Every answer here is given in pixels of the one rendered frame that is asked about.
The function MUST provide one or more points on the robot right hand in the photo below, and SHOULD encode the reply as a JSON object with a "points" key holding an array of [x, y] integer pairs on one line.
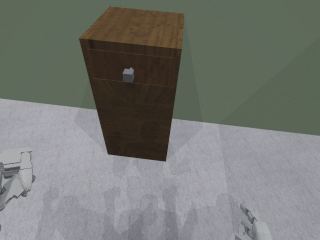
{"points": [[259, 229]]}

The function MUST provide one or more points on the handle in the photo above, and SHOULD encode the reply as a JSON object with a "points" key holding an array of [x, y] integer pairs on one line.
{"points": [[128, 75]]}

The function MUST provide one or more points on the robot left hand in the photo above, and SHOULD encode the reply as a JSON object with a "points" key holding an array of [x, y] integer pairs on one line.
{"points": [[16, 164]]}

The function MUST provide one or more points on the cabinet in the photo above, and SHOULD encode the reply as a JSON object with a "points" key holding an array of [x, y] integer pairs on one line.
{"points": [[135, 118]]}

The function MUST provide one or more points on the drawer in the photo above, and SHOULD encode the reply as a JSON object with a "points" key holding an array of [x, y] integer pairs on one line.
{"points": [[148, 69]]}

